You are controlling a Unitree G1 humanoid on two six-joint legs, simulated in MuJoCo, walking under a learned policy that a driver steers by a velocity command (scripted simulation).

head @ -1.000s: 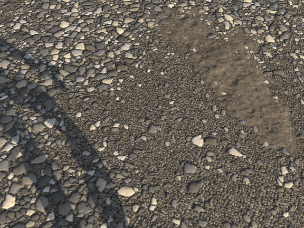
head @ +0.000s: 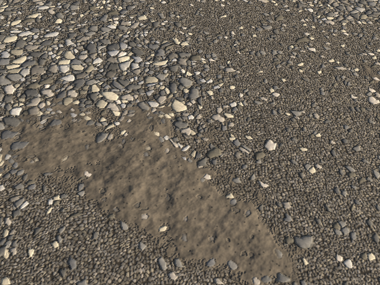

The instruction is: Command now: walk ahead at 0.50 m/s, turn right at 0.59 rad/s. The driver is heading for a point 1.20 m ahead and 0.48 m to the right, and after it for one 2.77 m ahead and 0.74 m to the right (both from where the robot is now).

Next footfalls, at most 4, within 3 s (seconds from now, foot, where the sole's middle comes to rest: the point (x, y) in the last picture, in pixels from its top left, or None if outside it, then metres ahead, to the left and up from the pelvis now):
0.38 right None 0.34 -0.18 -0.77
0.86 left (214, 236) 0.67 -0.08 -0.77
1.36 right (310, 226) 0.72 -0.45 -0.77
1.88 left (291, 149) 1.10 -0.45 -0.77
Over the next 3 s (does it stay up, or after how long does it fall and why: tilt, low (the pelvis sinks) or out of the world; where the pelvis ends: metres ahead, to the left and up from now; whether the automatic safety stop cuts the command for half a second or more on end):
stays up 1.31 -0.61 0.00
